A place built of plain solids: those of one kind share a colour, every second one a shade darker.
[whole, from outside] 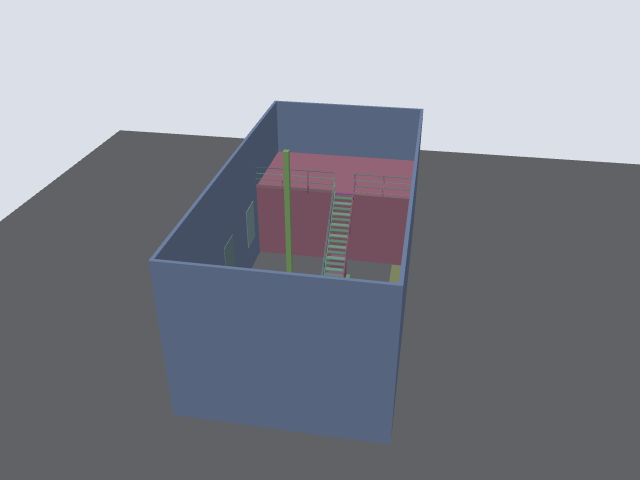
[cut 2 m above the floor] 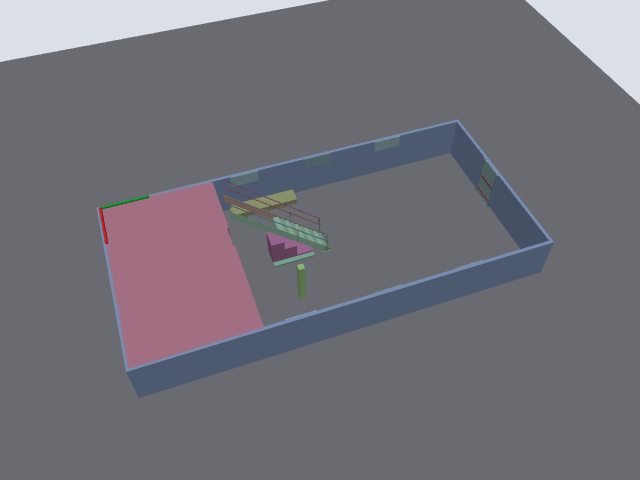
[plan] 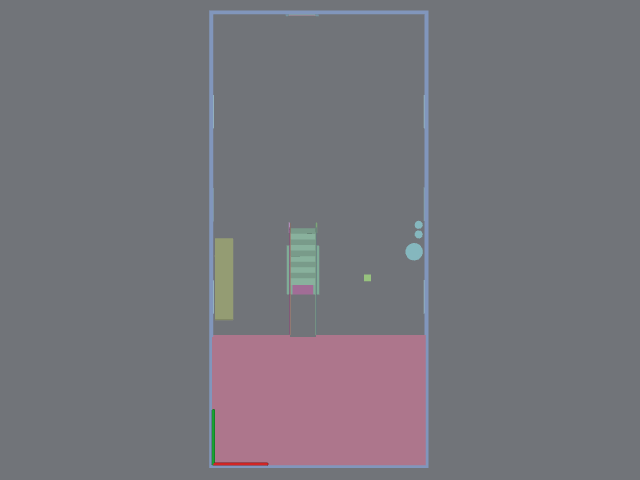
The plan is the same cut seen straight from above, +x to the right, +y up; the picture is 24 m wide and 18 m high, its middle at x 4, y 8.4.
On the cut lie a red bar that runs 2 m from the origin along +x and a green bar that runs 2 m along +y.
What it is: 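A pumping station 7.9 x 16.9 m, 6.9 m high; the engine floor; at the rear the gallery 4.8 m deep at 3.90 m over closed stores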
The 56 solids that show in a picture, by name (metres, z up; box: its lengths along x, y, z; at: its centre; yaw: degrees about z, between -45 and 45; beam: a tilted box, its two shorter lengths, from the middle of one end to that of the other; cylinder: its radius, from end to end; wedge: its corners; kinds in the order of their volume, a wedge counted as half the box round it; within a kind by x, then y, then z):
{
 "loft_1": {"box": [2.92, 0.09, 3.95], "at": [1.41, 4.79, 1.93]},
 "loft_2": {"box": [8.02, 4.81, 3.95], "at": [3.96, 2.35, 1.93]},
 "loft_3": {"box": [4.12, 0.09, 3.95], "at": [5.91, 4.79, 1.93]},
 "wall_1": {"box": [0.15, 17.16, 6.91], "at": [-0.07, 8.43, 3.4]},
 "wall_2": {"box": [8.22, 0.15, 6.91], "at": [3.96, -0.07, 3.4]},
 "wall_3": {"box": [8.22, 0.15, 6.91], "at": [3.96, 16.93, 3.4]},
 "wall_4": {"box": [0.15, 17.16, 6.91], "at": [8.0, 8.43, 3.4]},
 "under_1": {"box": [0.78, 0.56, 1.27], "at": [3.36, 6.64, 0.59]},
 "under_2": {"box": [0.78, 0.54, 0.81], "at": [3.36, 7.19, 0.36]},
 "under_3": {"box": [0.78, 0.74, 0.21], "at": [3.36, 7.82, 0.06]},
 "post_1": {"box": [0.26, 0.26, 6.91], "at": [5.78, 6.98, 3.4]},
 "winf_1": {"box": [0.028, 1.26, 2.03], "at": [0.01, 6.26, 2.44]},
 "winf_2": {"box": [0.028, 1.26, 2.03], "at": [0.01, 9.73, 2.44]},
 "winf_3": {"box": [0.028, 1.26, 2.03], "at": [0.01, 13.21, 2.44]},
 "winf_4": {"box": [0.028, 1.26, 2.03], "at": [7.91, 6.26, 2.44]},
 "winf_5": {"box": [0.028, 1.26, 2.03], "at": [7.91, 9.73, 2.44]},
 "under_plinth_1": {"box": [1.22, 1.83, 0.14], "at": [3.36, 7.27, 0.02]},
 "stair_kneerail_right_1": {"wedge": [[2.84, 4.85, 4.35], [2.84, 4.87, 4.37], [2.84, 8.86, 0.6], [2.84, 8.88, 0.62], [2.87, 4.85, 4.35], [2.87, 4.87, 4.37], [2.87, 8.86, 0.6], [2.87, 8.88, 0.62]]},
 "stair_kneerail_left_1": {"wedge": [[3.85, 4.85, 4.35], [3.85, 4.87, 4.37], [3.85, 8.86, 0.6], [3.85, 8.88, 0.62], [3.88, 4.85, 4.35], [3.88, 4.87, 4.37], [3.88, 8.86, 0.6], [3.88, 8.88, 0.62]]},
 "stair_handrail_right_1": {"wedge": [[2.84, 4.85, 4.75], [2.84, 4.87, 4.77], [2.84, 8.86, 1.0], [2.84, 8.88, 1.02], [2.87, 4.85, 4.75], [2.87, 4.87, 4.77], [2.87, 8.86, 1.0], [2.87, 8.88, 1.02]]},
 "stair_handrail_left_1": {"wedge": [[3.85, 4.85, 4.75], [3.85, 4.87, 4.77], [3.85, 8.86, 1.0], [3.85, 8.88, 1.02], [3.88, 4.85, 4.75], [3.88, 4.87, 4.77], [3.88, 8.86, 1.0], [3.88, 8.88, 1.02]]},
 "stair_string_left_1": {"wedge": [[3.82, 4.84, 3.6], [3.82, 4.84, 3.97], [3.82, 8.68, 0.0], [3.82, 8.68, 0.38], [3.85, 4.84, 3.6], [3.85, 4.84, 3.97], [3.85, 8.68, 0.0], [3.85, 8.68, 0.38]]},
 "stair_string_right_1": {"wedge": [[2.87, 4.84, 3.6], [2.87, 4.84, 3.97], [2.87, 8.68, 0.0], [2.87, 8.68, 0.38], [2.9, 4.84, 3.6], [2.9, 4.84, 3.97], [2.9, 8.68, 0.0], [2.9, 8.68, 0.38]]},
 "stair_tread_1": {"wedge": [[2.89, 5.04, 3.51], [2.9, 5.04, 3.46], [2.9, 5.29, 3.46], [2.9, 5.29, 3.51], [3.82, 5.04, 3.51], [3.83, 5.04, 3.46], [3.83, 5.29, 3.46], [3.83, 5.29, 3.51]]},
 "stair_tread_2": {"wedge": [[2.89, 5.08, 3.66], [2.9, 4.83, 3.66], [2.9, 4.83, 3.71], [2.9, 5.08, 3.7], [3.82, 5.09, 3.66], [3.83, 4.84, 3.66], [3.83, 4.84, 3.71], [3.83, 5.09, 3.7]]},
 "stair_tread_3": {"wedge": [[2.89, 5.71, 3.07], [2.9, 5.46, 3.07], [2.9, 5.46, 3.12], [2.9, 5.71, 3.12], [3.82, 5.71, 3.07], [3.83, 5.46, 3.07], [3.83, 5.46, 3.12], [3.83, 5.71, 3.12]]},
 "stair_tread_4": {"wedge": [[2.89, 6.09, 2.49], [2.89, 6.09, 2.54], [2.89, 6.34, 2.49], [2.9, 6.34, 2.54], [3.82, 6.08, 2.49], [3.82, 6.08, 2.54], [3.82, 6.33, 2.49], [3.83, 6.33, 2.54]]},
 "stair_tread_5": {"wedge": [[2.89, 6.13, 2.69], [2.9, 5.88, 2.68], [2.9, 5.88, 2.73], [2.9, 6.13, 2.74], [3.82, 6.13, 2.69], [3.83, 5.88, 2.68], [3.83, 5.88, 2.73], [3.83, 6.13, 2.73]]},
 "stair_tread_6": {"wedge": [[2.89, 6.71, 1.9], [2.89, 6.71, 1.95], [2.9, 6.96, 1.9], [2.9, 6.96, 1.95], [3.82, 6.71, 1.9], [3.82, 6.71, 1.95], [3.83, 6.96, 1.9], [3.83, 6.96, 1.95]]},
 "stair_tread_7": {"wedge": [[2.89, 7.55, 1.12], [2.89, 7.55, 1.17], [2.9, 7.8, 1.12], [2.9, 7.8, 1.17], [3.82, 7.54, 1.12], [3.82, 7.54, 1.17], [3.83, 7.79, 1.12], [3.83, 7.79, 1.17]]},
 "stair_tread_8": {"wedge": [[2.89, 8.17, 0.59], [2.9, 8.17, 0.54], [2.9, 8.42, 0.54], [2.9, 8.42, 0.59], [3.82, 8.17, 0.59], [3.83, 8.17, 0.54], [3.83, 8.42, 0.54], [3.83, 8.42, 0.59]]},
 "stair_tread_9": {"wedge": [[2.89, 8.38, 0.34], [2.89, 8.38, 0.39], [2.9, 8.63, 0.34], [2.9, 8.63, 0.39], [3.82, 8.38, 0.34], [3.82, 8.38, 0.39], [3.83, 8.63, 0.34], [3.83, 8.63, 0.39]]},
 "stair_tread_10": {"wedge": [[2.89, 8.59, 0.15], [2.89, 8.59, 0.2], [2.9, 8.84, 0.15], [2.9, 8.84, 0.2], [3.82, 8.59, 0.15], [3.82, 8.59, 0.2], [3.83, 8.84, 0.15], [3.83, 8.84, 0.2]]},
 "stair_tread_11": {"wedge": [[2.9, 5.25, 3.26], [2.9, 5.25, 3.31], [2.9, 5.5, 3.26], [2.9, 5.5, 3.31], [3.83, 5.25, 3.27], [3.83, 5.25, 3.32], [3.83, 5.5, 3.27], [3.83, 5.5, 3.32]]},
 "stair_tread_12": {"wedge": [[2.9, 5.67, 2.88], [2.9, 5.67, 2.93], [2.9, 5.92, 2.88], [2.9, 5.92, 2.93], [3.82, 5.67, 2.93], [3.83, 5.67, 2.88], [3.83, 5.92, 2.88], [3.83, 5.92, 2.93]]},
 "stair_tread_13": {"wedge": [[2.9, 6.29, 2.29], [2.9, 6.29, 2.34], [2.9, 6.54, 2.29], [2.9, 6.54, 2.34], [3.83, 6.29, 2.29], [3.83, 6.29, 2.34], [3.83, 6.54, 2.29], [3.83, 6.54, 2.34]]},
 "stair_tread_14": {"wedge": [[2.9, 6.5, 2.1], [2.9, 6.5, 2.15], [2.9, 6.75, 2.1], [2.9, 6.75, 2.15], [3.83, 6.5, 2.1], [3.83, 6.5, 2.15], [3.83, 6.75, 2.1], [3.83, 6.75, 2.15]]},
 "stair_tread_15": {"wedge": [[2.9, 6.92, 1.71], [2.9, 6.92, 1.76], [2.9, 7.17, 1.71], [2.9, 7.17, 1.76], [3.83, 6.92, 1.71], [3.83, 6.92, 1.76], [3.83, 7.17, 1.71], [3.83, 7.17, 1.76]]},
 "stair_tread_16": {"wedge": [[2.9, 7.13, 1.51], [2.9, 7.13, 1.56], [2.9, 7.38, 1.51], [2.9, 7.38, 1.56], [3.83, 7.13, 1.52], [3.83, 7.13, 1.57], [3.83, 7.38, 1.51], [3.83, 7.38, 1.56]]},
 "stair_tread_17": {"wedge": [[2.9, 7.34, 1.32], [2.9, 7.34, 1.37], [2.9, 7.59, 1.31], [2.9, 7.59, 1.36], [3.83, 7.34, 1.32], [3.83, 7.34, 1.37], [3.83, 7.59, 1.32], [3.83, 7.59, 1.37]]},
 "stair_tread_18": {"wedge": [[2.9, 7.76, 0.92], [2.9, 7.76, 0.97], [2.9, 8.01, 0.92], [2.9, 8.01, 0.97], [3.83, 7.76, 0.93], [3.83, 7.76, 0.98], [3.83, 8.01, 0.93], [3.83, 8.01, 0.98]]},
 "stair_tread_19": {"wedge": [[2.9, 7.96, 0.73], [2.9, 7.96, 0.78], [2.9, 8.21, 0.73], [2.9, 8.21, 0.78], [3.83, 7.96, 0.73], [3.83, 7.96, 0.78], [3.83, 8.21, 0.73], [3.83, 8.21, 0.78]]},
 "door_leaf_1": {"box": [1.02, 0.04, 2.1], "at": [3.33, 16.84, 1.0]},
 "planks_1": {"box": [0.68, 3.03, 0.038], "at": [0.4, 6.95, 0.33]},
 "hose_1": {"cylinder": 0.33, "from": [7.53, 7.96, 0.0], "to": [7.53, 7.96, 0.2]},
 "hose_2": {"cylinder": 0.15, "from": [7.7, 8.61, 0.21], "to": [7.7, 8.61, 0.28]},
 "hose_3": {"cylinder": 0.15, "from": [7.7, 8.97, 0.21], "to": [7.7, 8.97, 0.28]},
 "door_jamb_1": {"box": [0.1, 0.07, 2.21], "at": [2.76, 16.82, 1.05]},
 "door_jamb_2": {"box": [0.1, 0.07, 2.21], "at": [3.9, 16.82, 1.05]},
 "toeboard_1": {"box": [2.85, 0.025, 0.17], "at": [1.43, 4.85, 3.96]},
 "toeboard_2": {"box": [4.05, 0.025, 0.17], "at": [5.89, 4.85, 3.96]},
 "kneerail_1": {"box": [2.85, 0.029, 0.029], "at": [1.43, 4.86, 4.35]},
 "kneerail_2": {"box": [4.05, 0.029, 0.029], "at": [5.89, 4.86, 4.35]},
 "kneerail_3": {"box": [4.05, 0.029, 0.029], "at": [5.89, 4.86, 4.67]},
 "handrail_1": {"box": [2.85, 0.029, 0.029], "at": [1.43, 4.86, 4.98]},
 "handrail_2": {"box": [4.05, 0.029, 0.029], "at": [5.89, 4.86, 4.98]}
}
